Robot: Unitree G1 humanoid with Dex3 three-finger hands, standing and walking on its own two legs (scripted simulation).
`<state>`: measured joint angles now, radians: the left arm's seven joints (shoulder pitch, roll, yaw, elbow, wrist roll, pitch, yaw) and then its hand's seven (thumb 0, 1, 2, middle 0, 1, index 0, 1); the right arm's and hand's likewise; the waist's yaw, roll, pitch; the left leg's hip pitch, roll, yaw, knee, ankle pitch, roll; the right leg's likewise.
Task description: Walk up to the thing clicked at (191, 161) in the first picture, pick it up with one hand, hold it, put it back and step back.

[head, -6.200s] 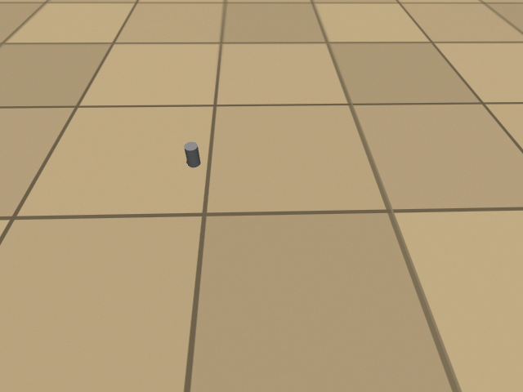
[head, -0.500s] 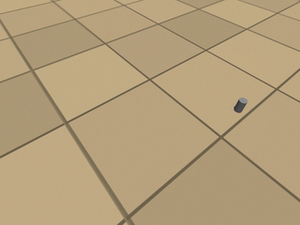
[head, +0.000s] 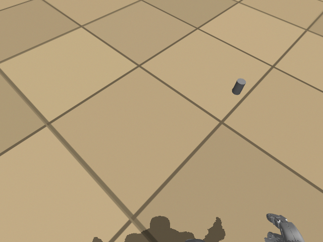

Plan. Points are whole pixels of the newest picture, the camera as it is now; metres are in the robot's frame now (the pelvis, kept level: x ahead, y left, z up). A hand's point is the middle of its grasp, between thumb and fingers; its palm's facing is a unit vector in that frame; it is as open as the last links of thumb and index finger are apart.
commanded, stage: walk up
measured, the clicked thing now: (238, 86) +1.27 -0.67 -0.71
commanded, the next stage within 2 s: stand in 1.82 s
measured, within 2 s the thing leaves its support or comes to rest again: neither
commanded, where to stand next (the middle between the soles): +0.06 -0.03 m, yaw -28 degrees
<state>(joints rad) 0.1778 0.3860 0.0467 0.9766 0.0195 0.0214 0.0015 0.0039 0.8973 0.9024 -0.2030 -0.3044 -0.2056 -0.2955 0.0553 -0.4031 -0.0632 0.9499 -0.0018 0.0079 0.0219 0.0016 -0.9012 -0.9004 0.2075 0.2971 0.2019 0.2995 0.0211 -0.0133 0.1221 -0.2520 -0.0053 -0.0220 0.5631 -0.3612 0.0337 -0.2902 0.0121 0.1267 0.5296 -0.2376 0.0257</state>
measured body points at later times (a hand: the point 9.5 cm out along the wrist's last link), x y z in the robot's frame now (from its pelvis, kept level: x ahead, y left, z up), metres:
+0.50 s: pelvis -0.01 -0.01 -0.01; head +0.02 -0.04 +0.44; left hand +0.17 +0.27 -0.11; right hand -0.03 -0.34 -0.14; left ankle +0.00 +0.12 -0.68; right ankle -0.02 -0.12 -0.73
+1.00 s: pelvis -0.01 +0.00 +0.00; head +0.03 +0.02 +0.44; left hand +0.19 +0.26 -0.14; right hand -0.07 -0.32 -0.09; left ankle +0.05 +0.10 -0.73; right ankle -0.07 -0.14 -0.69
